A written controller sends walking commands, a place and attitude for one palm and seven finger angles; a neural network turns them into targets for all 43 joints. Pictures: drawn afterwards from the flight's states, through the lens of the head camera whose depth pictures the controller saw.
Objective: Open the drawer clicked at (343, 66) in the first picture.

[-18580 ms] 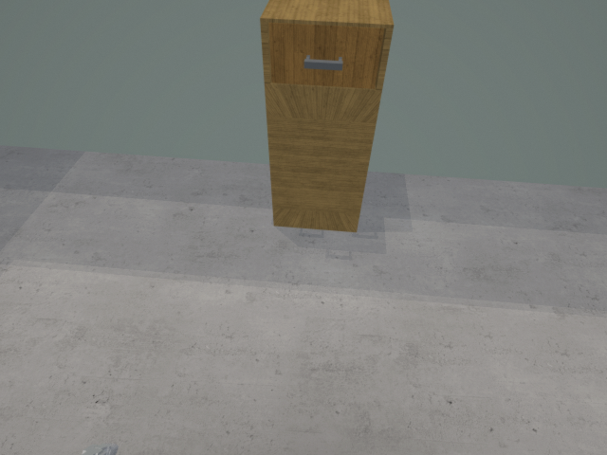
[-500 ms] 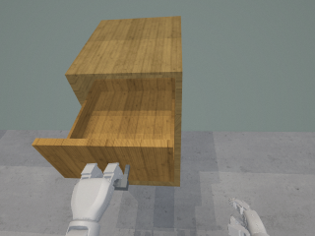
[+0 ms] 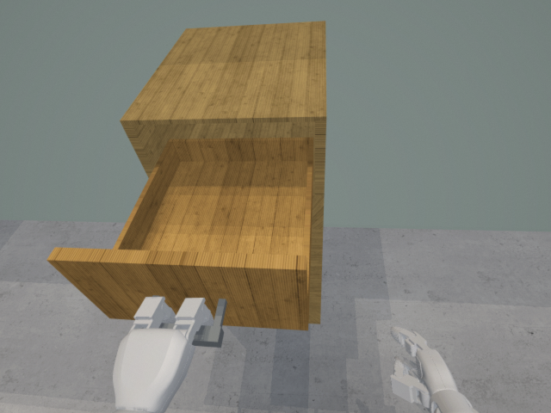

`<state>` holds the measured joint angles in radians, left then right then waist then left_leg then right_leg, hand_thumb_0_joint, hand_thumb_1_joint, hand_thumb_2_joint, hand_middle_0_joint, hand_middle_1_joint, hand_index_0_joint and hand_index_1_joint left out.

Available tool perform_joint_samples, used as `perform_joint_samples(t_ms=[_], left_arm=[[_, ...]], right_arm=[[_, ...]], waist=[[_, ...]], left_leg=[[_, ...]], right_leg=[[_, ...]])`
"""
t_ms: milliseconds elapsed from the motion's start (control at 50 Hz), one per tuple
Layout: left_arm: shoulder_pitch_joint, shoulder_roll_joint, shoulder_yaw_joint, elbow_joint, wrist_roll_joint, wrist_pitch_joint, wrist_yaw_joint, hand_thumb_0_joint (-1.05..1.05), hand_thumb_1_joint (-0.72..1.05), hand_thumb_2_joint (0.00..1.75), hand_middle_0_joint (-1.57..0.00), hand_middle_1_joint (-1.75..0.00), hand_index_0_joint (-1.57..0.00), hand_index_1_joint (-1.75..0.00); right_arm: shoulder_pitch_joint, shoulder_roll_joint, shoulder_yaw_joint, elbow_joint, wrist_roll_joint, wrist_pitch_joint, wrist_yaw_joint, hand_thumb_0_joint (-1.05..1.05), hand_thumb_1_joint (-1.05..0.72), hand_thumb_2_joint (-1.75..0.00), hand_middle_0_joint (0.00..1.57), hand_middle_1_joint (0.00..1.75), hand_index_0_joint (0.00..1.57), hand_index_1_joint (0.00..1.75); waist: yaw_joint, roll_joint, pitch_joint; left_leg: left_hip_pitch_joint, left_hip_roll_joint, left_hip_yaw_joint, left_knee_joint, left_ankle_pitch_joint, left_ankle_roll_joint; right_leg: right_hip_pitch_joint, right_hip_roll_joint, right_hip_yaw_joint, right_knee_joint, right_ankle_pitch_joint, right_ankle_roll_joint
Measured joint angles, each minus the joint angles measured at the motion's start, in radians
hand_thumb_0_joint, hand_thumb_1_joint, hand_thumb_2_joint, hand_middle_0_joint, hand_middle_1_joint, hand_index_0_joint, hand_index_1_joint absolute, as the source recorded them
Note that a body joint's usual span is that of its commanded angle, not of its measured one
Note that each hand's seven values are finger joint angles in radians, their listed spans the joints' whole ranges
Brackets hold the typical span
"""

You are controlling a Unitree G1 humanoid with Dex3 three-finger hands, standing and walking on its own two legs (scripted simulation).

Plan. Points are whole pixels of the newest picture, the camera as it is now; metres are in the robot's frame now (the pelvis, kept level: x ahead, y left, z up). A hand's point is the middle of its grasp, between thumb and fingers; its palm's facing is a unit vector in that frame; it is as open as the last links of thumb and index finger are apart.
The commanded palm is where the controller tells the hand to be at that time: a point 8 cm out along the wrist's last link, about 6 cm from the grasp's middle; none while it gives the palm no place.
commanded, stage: open the thumb to release the handle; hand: left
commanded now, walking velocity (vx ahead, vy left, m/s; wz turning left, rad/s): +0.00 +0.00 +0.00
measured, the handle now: (183, 319) +0.23 +0.16 +0.05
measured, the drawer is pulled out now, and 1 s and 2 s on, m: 0.30 0.30 0.30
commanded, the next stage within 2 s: lift the hand off the handle in 0.44 s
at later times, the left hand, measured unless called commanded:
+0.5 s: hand (177, 361) +0.18 +0.16 +0.03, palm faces +0.05 -0.14 -0.99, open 12.9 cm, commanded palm +0.15 +0.18 +0.08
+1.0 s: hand (179, 354) +0.19 +0.16 +0.03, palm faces +0.03 -0.14 -0.99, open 13.6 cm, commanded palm +0.16 +0.17 +0.10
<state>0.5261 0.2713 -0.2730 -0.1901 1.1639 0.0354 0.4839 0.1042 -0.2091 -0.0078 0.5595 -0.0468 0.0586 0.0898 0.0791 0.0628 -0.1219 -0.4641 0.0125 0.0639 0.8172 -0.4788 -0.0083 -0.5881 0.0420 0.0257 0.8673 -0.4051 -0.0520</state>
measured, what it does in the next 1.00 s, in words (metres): stands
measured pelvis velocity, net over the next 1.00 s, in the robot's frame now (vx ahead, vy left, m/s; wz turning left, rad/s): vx -0.03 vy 0.01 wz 0.02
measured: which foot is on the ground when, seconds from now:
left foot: down 0.00-1.00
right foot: down 0.00-1.00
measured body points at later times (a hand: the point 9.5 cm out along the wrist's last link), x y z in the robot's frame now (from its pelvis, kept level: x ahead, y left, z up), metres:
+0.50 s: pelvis -0.02 -0.01 +0.02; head -0.02 -0.04 +0.47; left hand +0.17 +0.16 +0.08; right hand +0.20 -0.20 -0.07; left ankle -0.04 +0.13 -0.70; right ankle +0.02 -0.09 -0.70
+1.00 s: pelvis -0.03 +0.01 +0.02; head -0.03 -0.03 +0.47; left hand +0.18 +0.16 +0.08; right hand +0.19 -0.19 -0.08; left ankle -0.04 +0.13 -0.70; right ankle +0.02 -0.09 -0.70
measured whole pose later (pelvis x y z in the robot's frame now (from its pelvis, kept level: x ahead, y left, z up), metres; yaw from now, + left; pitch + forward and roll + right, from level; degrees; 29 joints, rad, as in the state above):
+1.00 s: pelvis -0.03 +0.01 +0.02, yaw +1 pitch +2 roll +1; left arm 0.24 0.25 -0.35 0.04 1.11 0.10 0.40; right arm 0.07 -0.20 -0.01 0.65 -0.01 0.09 0.01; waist 0.09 0.07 -0.05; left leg -0.32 0.00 0.04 0.65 -0.36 0.00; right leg -0.43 0.03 0.01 0.68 -0.28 -0.04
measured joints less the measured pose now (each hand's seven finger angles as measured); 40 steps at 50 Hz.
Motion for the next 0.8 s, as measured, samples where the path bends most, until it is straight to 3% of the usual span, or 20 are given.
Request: perform_joint_samples(t_ms=[160,500,800], left_arm=[[-0.096,-0.008,-0.027,0.074,-0.029,0.03,-0.012,0.02,0.56,0.75,-0.39,-1.32,-0.4,-1.32],[-0.19,-0.009,-0.018,0.164,-0.033,0.021,-0.061,0.0,-0.34,0.37,-0.39,-1.27,-0.33,-1.22],[-0.255,-0.025,-0.06,0.232,-0.021,0.045,-0.027,0.0,-0.48,0.3,-0.37,-1.24,-0.33,-1.22]], right_arm=[[-0.018,0.005,0.003,0.053,0.021,0.011,-0.049,0.01,-0.91,-0.9,0.19,0.3,0.2,0.3],[-0.027,0.002,0.002,0.059,0.026,0.007,-0.079,0.01,-0.9,-0.9,0.19,0.3,0.2,0.3],[-0.017,0.003,-0.007,0.09,0.031,0.017,-0.085,0.01,-0.91,-0.9,0.19,0.3,0.2,0.3]], waist=[[0.01,0.001,0.029],[0.009,-0.009,0.064],[0.009,-0.009,0.065]], left_leg=[[0.054,-0.007,-0.014,-0.061,0.042,-0.001],[0.122,-0.001,-0.017,-0.152,0.109,-0.004],[0.108,-0.013,-0.02,-0.148,0.114,0.007]], right_leg=[[0.06,-0.007,-0.012,-0.06,0.034,0.0],[0.135,-0.001,-0.014,-0.162,0.105,-0.004],[0.127,-0.013,-0.015,-0.167,0.113,0.008]])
